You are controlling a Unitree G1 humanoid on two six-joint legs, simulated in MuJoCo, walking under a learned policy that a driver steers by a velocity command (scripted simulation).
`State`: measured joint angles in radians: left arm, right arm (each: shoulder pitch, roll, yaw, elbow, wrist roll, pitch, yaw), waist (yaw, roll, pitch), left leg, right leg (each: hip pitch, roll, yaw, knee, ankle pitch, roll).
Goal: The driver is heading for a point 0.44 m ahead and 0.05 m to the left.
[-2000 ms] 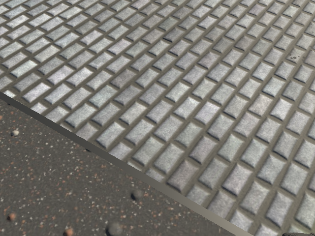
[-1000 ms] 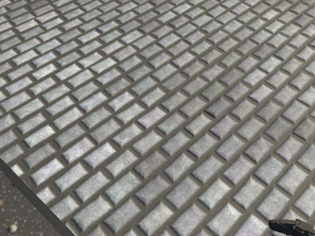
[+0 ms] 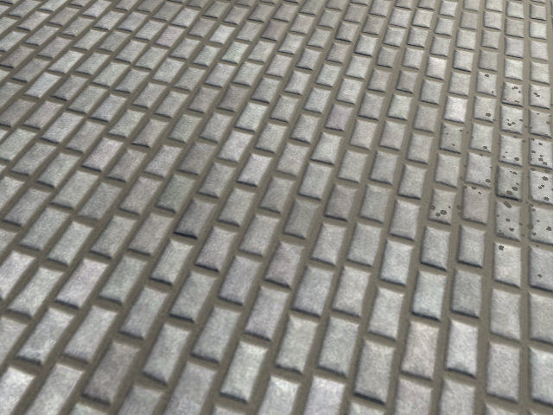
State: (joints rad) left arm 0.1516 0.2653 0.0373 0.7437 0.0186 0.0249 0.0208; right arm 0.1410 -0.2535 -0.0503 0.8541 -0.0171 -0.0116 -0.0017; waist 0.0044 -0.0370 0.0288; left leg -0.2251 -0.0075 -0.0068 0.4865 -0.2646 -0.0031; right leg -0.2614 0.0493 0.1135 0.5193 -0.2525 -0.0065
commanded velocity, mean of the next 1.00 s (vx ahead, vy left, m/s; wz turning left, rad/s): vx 0.26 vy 0.00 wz -0.03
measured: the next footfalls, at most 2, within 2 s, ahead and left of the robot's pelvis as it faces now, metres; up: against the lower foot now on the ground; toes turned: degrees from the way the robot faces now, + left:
left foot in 0.88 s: +0.43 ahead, +0.12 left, +0.00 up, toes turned +2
right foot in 1.28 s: +0.46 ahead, -0.11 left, +0.00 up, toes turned +0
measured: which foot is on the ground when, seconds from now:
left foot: down 0.00-0.42, up 0.44-0.86, down 0.88-1.00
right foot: down 0.00-0.88, up 0.90-1.00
